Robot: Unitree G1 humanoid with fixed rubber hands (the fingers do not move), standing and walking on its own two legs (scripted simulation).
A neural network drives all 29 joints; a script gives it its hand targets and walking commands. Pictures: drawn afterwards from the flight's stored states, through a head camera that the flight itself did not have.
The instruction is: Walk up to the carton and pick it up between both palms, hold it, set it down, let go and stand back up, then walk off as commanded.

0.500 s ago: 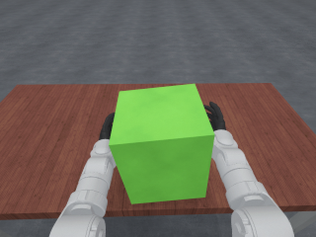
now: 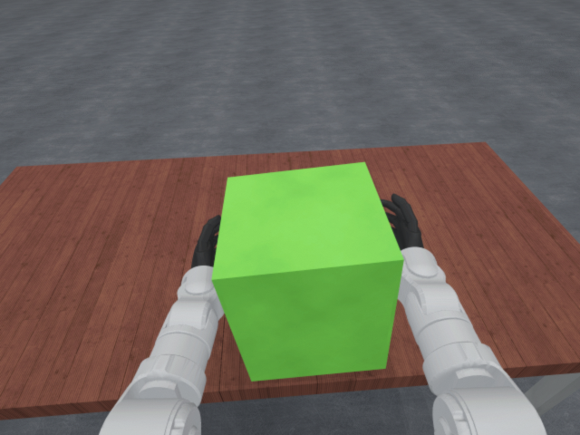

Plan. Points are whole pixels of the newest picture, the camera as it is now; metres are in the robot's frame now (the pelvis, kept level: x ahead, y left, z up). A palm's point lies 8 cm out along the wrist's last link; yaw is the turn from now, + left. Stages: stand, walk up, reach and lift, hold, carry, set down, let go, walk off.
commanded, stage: set down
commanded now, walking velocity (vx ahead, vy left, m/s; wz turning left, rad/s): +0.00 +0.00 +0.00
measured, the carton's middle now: (307, 273) +0.37 -0.04 +0.05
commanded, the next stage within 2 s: none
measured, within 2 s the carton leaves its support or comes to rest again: rests again in 0.42 s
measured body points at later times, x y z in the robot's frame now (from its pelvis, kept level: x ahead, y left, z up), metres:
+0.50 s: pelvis -0.01 +0.01 +0.00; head -0.01 +0.01 +0.45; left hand +0.39 +0.13 +0.06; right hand +0.38 -0.17 +0.08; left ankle -0.02 +0.15 -0.74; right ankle +0.02 -0.16 -0.74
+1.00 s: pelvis -0.01 +0.00 +0.00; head +0.03 +0.00 +0.45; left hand +0.40 +0.13 +0.04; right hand +0.39 -0.18 +0.05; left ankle -0.02 +0.15 -0.74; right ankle +0.02 -0.16 -0.74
